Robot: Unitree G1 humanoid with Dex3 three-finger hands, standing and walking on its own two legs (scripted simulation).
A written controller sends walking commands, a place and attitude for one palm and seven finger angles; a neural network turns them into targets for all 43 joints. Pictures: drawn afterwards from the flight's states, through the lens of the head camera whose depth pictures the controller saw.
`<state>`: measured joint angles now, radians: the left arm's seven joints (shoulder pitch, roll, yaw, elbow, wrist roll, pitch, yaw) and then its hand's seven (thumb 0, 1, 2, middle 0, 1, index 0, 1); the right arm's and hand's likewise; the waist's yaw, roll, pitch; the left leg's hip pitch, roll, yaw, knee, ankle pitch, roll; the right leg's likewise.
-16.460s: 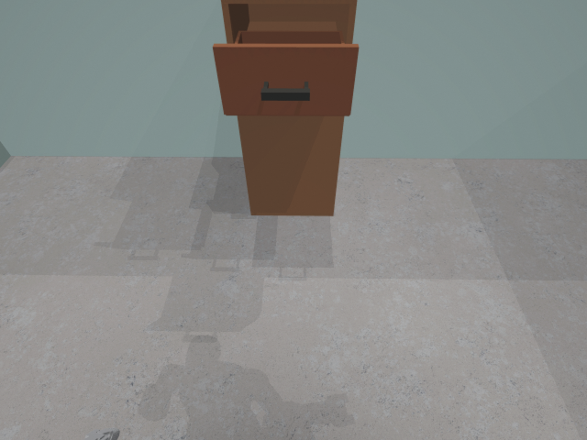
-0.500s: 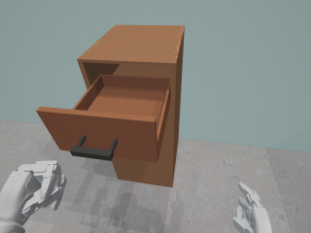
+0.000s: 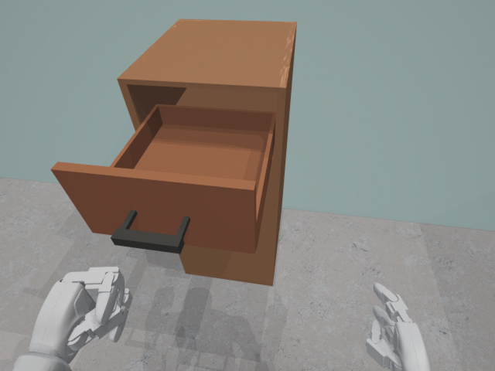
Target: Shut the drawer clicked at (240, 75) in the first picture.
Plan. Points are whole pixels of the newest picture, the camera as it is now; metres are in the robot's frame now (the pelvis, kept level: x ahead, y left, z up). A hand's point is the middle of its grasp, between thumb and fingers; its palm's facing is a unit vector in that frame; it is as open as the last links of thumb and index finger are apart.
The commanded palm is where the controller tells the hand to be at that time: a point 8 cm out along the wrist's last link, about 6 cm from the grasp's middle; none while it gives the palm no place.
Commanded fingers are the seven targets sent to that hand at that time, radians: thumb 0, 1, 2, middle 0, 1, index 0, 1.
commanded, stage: bring the fist close to the handle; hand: left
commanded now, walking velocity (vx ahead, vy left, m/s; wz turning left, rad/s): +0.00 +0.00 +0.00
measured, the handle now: (153, 230) +0.32 +0.20 +0.06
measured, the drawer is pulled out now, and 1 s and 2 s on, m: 0.30 0.30 0.24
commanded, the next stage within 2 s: push the drawer shut in 0.98 s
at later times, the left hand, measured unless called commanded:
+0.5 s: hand (145, 296) +0.21 +0.18 +0.06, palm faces -0.03 -1.00 -0.07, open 3.2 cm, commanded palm +0.19 +0.23 +0.06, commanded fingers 0.00 0.90 0.90 -1.40 -1.60 -1.40 -1.60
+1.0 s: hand (155, 291) +0.22 +0.17 +0.05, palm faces -0.03 -1.00 -0.07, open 3.3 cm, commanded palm +0.20 +0.23 +0.05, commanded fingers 0.00 0.90 0.90 -1.40 -1.60 -1.40 -1.60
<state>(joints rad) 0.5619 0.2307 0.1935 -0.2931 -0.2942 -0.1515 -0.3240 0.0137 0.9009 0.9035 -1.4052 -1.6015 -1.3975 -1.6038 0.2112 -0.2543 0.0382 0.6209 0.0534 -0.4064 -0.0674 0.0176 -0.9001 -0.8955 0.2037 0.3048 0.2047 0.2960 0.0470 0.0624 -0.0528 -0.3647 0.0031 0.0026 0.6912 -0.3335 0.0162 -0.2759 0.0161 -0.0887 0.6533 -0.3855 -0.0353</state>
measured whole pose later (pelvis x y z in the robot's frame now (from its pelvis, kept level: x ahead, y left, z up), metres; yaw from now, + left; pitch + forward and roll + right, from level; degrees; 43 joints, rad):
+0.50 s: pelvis -0.01 +0.01 -0.02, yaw -1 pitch +5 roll -1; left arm 0.42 0.21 0.12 -0.13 -0.23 -0.24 -0.21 0.01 0.90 0.90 -1.40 -1.60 -1.40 -1.60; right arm 0.25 -0.25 0.03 0.60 0.03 -0.28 -0.05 0.02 -0.90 -0.90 0.20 0.30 0.21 0.30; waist -0.01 0.05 -0.06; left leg -0.53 -0.01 0.02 0.81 -0.37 0.03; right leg -0.46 0.00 -0.07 0.79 -0.43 -0.02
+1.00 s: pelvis +0.00 +0.00 -0.02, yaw -1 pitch +8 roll -1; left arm 0.41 0.22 0.13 -0.09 -0.25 -0.26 -0.22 0.01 0.90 0.90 -1.40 -1.60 -1.40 -1.60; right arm 0.24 -0.25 0.03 0.55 0.04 -0.22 -0.05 0.02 -0.90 -0.90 0.20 0.30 0.21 0.30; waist -0.01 0.05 -0.08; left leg -0.59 0.00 0.01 0.86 -0.41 0.02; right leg -0.51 0.01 -0.08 0.84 -0.47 -0.03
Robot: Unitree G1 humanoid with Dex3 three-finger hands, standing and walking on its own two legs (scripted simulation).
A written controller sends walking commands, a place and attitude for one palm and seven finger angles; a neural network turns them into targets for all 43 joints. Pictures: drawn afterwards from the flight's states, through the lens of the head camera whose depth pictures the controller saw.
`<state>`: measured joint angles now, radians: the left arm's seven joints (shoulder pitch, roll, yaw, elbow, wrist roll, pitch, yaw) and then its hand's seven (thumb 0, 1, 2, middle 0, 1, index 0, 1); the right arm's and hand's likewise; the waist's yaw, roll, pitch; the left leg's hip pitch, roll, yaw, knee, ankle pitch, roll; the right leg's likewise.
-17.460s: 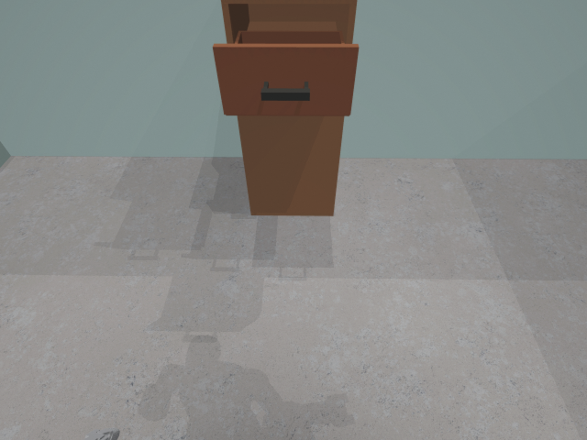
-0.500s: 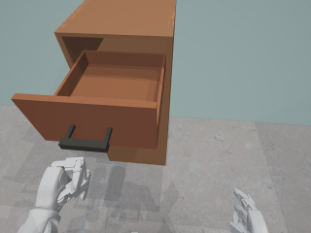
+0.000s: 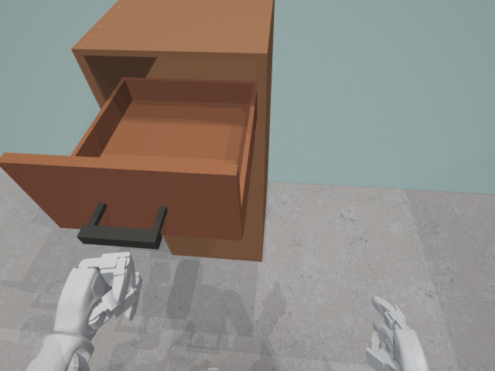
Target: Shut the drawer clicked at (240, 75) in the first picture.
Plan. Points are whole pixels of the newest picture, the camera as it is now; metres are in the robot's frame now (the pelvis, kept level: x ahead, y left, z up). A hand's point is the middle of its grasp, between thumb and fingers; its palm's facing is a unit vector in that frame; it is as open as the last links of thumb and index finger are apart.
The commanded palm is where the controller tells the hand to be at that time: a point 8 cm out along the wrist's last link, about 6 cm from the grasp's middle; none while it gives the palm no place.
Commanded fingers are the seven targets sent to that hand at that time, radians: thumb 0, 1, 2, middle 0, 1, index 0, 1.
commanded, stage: push the drawer shut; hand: left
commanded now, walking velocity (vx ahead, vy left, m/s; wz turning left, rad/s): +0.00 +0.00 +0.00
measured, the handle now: (125, 224) +0.32 +0.21 +0.08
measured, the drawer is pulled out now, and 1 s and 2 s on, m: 0.30 0.24 0.12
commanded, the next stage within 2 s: none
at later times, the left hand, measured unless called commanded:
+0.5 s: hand (137, 276) +0.24 +0.17 +0.07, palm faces -0.05 -1.00 -0.09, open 2.9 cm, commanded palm +0.24 +0.23 +0.08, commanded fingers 0.00 0.90 0.90 -1.40 -1.60 -1.40 -1.60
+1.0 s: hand (146, 240) +0.30 +0.17 +0.07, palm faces -0.07 -1.00 -0.06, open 2.9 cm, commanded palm +0.30 +0.23 +0.08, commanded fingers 0.00 0.90 0.90 -1.40 -1.60 -1.40 -1.60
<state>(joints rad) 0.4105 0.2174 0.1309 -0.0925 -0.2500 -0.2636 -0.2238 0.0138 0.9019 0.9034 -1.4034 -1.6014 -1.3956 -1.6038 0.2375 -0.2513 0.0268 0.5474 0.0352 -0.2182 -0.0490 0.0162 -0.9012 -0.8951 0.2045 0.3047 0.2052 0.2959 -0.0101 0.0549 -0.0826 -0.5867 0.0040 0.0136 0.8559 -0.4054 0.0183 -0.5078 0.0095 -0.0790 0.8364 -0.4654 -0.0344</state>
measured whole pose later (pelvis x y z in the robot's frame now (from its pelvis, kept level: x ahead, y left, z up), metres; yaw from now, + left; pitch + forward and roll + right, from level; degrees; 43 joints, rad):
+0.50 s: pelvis -0.01 -0.01 +0.00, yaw +1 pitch +8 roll -1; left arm 0.23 0.25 0.16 0.08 -0.26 -0.30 -0.28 -0.02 0.80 0.93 -1.40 -1.60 -1.40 -1.60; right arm 0.24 -0.27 0.03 0.60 0.04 -0.20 -0.06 0.02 -0.90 -0.90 0.20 0.30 0.20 0.30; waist -0.01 0.06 -0.06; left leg -0.60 0.01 -0.01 0.85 -0.39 0.01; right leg -0.51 0.01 -0.10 0.84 -0.46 -0.05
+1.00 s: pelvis -0.03 +0.00 +0.00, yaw +1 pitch +7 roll -1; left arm -0.17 0.28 0.15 0.44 -0.24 -0.30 -0.26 -0.03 0.73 0.96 -1.40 -1.60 -1.40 -1.60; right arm 0.23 -0.27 0.05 0.65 0.05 -0.19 -0.08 0.01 -0.90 -0.89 0.20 0.30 0.21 0.30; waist -0.02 0.05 -0.03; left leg -0.61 0.00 0.00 0.83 -0.34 0.02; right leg -0.53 0.01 -0.09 0.82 -0.41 -0.04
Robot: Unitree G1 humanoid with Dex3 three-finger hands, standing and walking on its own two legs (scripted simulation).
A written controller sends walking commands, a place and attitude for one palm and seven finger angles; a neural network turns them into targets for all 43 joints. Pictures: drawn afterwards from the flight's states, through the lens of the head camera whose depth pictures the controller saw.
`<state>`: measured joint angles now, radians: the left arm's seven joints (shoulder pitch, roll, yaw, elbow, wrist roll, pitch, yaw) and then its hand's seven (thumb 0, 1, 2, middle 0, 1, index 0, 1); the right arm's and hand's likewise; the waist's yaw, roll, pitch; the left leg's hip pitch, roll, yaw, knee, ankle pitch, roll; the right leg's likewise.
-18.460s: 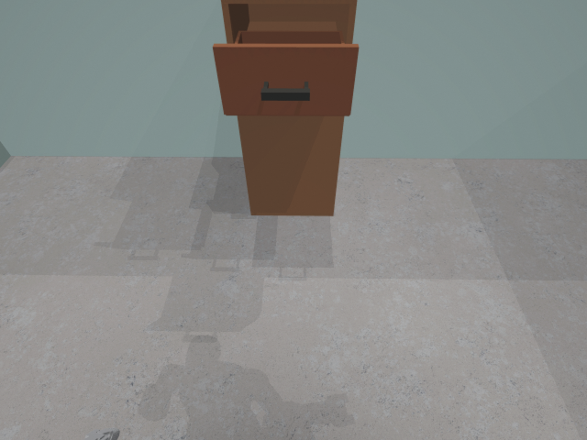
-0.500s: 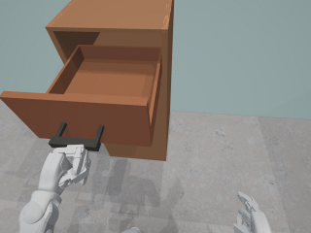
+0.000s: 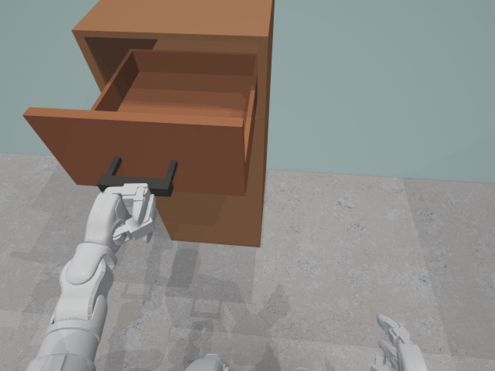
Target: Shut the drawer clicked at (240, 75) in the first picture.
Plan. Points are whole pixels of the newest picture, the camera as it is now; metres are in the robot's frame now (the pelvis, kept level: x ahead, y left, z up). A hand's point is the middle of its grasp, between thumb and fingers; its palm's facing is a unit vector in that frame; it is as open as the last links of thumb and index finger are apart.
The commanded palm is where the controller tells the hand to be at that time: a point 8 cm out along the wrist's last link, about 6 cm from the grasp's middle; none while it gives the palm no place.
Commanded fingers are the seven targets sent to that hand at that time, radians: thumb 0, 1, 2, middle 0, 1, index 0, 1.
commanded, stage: push the drawer shut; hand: left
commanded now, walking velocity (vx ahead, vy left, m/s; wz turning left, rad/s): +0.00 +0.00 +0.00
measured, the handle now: (140, 175) +0.41 +0.20 +0.08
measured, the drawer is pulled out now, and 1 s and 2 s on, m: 0.24 0.12 0.00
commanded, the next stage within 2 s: none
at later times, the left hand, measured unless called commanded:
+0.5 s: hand (161, 184) +0.40 +0.17 +0.06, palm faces -0.09 -0.99 -0.05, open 2.8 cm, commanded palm +0.40 +0.22 +0.07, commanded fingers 0.00 0.90 0.90 -1.40 -1.60 -1.40 -1.60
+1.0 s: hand (169, 161) +0.45 +0.16 +0.07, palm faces -0.07 -1.00 -0.04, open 2.9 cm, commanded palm +0.45 +0.21 +0.07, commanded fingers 0.00 0.90 0.90 -1.40 -1.60 -1.40 -1.60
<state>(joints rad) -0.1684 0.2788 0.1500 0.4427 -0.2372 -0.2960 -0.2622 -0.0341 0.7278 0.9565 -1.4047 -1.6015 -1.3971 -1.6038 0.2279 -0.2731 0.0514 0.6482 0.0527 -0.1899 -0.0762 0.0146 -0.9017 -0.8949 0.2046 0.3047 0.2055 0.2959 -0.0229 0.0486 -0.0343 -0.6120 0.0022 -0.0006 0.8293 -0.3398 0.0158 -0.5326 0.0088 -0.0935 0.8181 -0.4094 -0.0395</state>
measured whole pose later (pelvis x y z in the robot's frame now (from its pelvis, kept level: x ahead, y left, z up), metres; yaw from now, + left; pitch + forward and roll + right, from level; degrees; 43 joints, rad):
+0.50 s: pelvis +0.01 +0.01 +0.00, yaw -1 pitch +10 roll -1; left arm -0.42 0.29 0.19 0.70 -0.19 -0.33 -0.23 -0.05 0.73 0.93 -1.40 -1.60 -1.40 -1.60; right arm 0.28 -0.27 0.04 0.66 0.04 -0.12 -0.04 0.01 -0.90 -0.89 0.20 0.30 0.21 0.30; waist -0.05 0.03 -0.04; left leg -0.64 0.00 0.02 0.83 -0.35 0.03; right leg -0.57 0.01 -0.07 0.81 -0.41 -0.03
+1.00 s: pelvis +0.01 +0.01 -0.01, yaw -1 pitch +13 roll -1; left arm -0.68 0.34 0.25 0.99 -0.16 -0.37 -0.23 -0.02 0.74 0.93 -1.40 -1.60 -1.40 -1.60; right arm 0.32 -0.27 0.03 0.67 0.03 -0.07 -0.03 0.01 -0.90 -0.89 0.20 0.30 0.21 0.30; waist -0.09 0.04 -0.06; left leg -0.74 0.01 0.01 0.88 -0.36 0.02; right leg -0.66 0.02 -0.08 0.86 -0.42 -0.03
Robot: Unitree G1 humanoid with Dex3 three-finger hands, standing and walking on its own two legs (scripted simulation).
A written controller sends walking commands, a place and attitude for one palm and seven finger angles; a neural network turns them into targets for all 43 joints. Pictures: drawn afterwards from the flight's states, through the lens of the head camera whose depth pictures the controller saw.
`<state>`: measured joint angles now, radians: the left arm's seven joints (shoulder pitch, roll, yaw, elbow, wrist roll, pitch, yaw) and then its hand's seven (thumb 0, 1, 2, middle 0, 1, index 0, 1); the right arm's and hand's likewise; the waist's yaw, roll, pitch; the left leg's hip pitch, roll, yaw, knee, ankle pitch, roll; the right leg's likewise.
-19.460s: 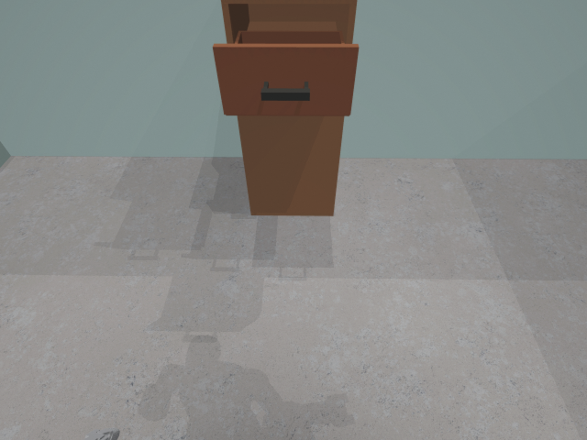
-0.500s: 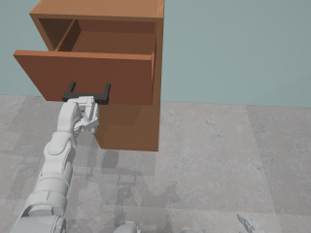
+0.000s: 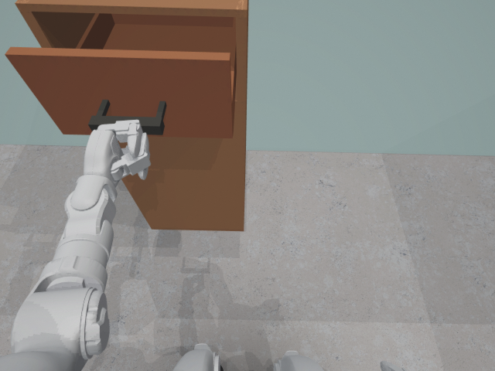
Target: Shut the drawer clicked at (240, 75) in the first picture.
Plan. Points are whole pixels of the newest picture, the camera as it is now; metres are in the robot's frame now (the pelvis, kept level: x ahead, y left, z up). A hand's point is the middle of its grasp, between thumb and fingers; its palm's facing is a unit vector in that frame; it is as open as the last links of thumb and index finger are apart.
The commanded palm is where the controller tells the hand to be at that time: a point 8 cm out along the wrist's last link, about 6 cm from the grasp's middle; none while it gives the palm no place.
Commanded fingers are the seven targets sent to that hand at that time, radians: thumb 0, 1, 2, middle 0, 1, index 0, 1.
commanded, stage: push the drawer shut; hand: left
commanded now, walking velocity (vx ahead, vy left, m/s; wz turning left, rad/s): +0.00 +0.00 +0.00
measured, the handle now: (130, 116) +0.52 +0.20 +0.09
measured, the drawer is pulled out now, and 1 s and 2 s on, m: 0.12 0.00 0.00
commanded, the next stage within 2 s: pull the fist back off the drawer in 1.24 s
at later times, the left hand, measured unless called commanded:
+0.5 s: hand (152, 128) +0.50 +0.16 +0.08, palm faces -0.03 -1.00 -0.03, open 3.1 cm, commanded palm +0.50 +0.20 +0.08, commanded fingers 0.00 0.90 0.90 -1.40 -1.60 -1.40 -1.60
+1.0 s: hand (158, 103) +0.56 +0.16 +0.08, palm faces -0.04 -1.00 -0.04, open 3.2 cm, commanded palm +0.56 +0.19 +0.08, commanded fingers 0.00 0.90 0.90 -1.40 -1.60 -1.40 -1.60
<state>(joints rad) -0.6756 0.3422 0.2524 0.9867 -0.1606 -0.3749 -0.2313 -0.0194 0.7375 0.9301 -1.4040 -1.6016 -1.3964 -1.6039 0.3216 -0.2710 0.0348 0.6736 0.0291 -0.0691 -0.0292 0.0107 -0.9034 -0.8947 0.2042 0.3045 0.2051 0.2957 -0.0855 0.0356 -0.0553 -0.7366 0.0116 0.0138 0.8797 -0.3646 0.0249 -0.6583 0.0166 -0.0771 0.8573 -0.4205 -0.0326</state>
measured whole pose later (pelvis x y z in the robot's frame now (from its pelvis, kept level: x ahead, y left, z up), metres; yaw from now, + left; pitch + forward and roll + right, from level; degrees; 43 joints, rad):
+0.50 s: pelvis -0.01 +0.00 -0.01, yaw -1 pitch +18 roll -3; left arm -0.93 0.45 0.32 1.20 -0.10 -0.37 -0.21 0.01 0.76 0.94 -1.40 -1.60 -1.40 -1.60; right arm 0.39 -0.28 0.04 0.68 0.00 -0.05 -0.01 0.01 -0.90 -0.89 0.20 0.30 0.20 0.30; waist -0.15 0.04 -0.07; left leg -0.90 0.03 0.01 0.97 -0.38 0.03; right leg -0.81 0.03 -0.08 0.92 -0.43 -0.03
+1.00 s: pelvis +0.00 +0.01 -0.02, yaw -2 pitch +23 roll -4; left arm -1.13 0.56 0.38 1.32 -0.01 -0.33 -0.18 0.04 0.76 0.96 -1.40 -1.60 -1.40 -1.60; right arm 0.43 -0.28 0.05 0.67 -0.04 -0.02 0.01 0.01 -0.90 -0.89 0.20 0.30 0.21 0.30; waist -0.23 0.06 -0.08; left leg -1.01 0.04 0.00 1.01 -0.40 0.04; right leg -0.91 0.04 -0.08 0.94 -0.43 -0.02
